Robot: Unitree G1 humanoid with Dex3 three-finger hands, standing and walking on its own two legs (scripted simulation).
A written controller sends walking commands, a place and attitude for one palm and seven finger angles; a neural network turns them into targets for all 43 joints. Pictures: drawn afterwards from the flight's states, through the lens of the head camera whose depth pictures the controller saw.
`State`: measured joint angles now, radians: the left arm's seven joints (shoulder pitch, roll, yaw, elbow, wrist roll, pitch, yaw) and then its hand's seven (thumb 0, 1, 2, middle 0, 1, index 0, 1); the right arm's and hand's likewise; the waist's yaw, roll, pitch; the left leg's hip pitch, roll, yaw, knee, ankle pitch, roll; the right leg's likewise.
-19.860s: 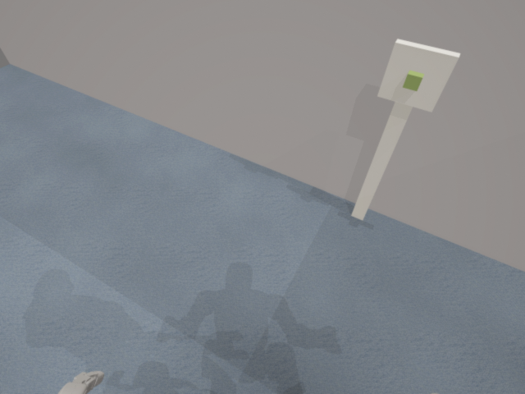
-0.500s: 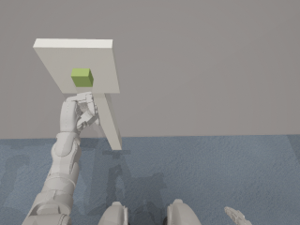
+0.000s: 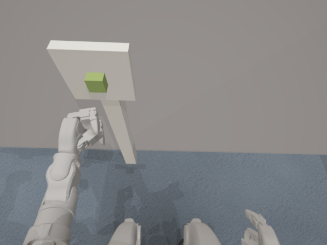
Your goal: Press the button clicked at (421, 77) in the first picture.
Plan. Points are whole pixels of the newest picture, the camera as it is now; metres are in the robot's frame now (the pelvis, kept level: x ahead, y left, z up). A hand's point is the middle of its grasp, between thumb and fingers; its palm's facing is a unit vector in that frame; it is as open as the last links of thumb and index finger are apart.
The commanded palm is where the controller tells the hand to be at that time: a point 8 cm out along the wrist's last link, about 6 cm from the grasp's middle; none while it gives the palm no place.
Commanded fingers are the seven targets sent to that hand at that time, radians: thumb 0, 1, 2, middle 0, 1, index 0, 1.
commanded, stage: draw the hand back to the body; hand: left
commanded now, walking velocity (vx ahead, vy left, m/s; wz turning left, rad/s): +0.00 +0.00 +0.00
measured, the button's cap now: (97, 81) +0.50 +0.18 +0.07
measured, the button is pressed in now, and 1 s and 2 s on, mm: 0 0 0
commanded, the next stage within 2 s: step back with the hand held close in 1.38 s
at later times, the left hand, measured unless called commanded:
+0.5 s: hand (53, 154) +0.27 +0.20 +0.13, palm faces +0.08 -0.98 -0.20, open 3.1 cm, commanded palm +0.24 +0.25 +0.16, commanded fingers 0.00 0.90 0.90 -1.30 -1.50 -1.30 -1.50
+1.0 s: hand out of the picture +0.23 +0.24 +0.23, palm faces +0.35 -0.85 -0.39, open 3.1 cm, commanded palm +0.18 +0.29 +0.25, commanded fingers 0.00 0.90 0.90 -1.30 -1.50 -1.30 -1.50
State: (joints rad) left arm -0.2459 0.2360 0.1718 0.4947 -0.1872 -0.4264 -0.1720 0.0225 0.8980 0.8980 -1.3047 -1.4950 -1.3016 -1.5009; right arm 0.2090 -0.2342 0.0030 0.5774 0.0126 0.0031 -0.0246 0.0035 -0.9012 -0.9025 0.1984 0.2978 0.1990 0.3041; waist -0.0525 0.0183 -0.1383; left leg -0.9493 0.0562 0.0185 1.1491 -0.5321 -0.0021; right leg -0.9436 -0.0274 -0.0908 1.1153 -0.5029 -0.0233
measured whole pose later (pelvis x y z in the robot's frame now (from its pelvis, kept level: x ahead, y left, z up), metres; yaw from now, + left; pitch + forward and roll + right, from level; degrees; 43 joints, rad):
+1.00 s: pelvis +0.04 +0.01 +0.09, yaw +0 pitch -2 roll -1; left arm 0.51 0.32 0.21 -0.44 -0.05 -0.03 0.12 0.02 0.89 0.90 -1.31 -1.49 -1.30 -1.50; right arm 0.21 -0.22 0.04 0.59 0.00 -0.09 -0.07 0.01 -0.90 -0.90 0.20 0.30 0.20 0.30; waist 0.06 0.08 -0.02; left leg -0.12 0.02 0.06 0.46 -0.31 0.01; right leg -0.12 -0.02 -0.07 0.43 -0.28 0.01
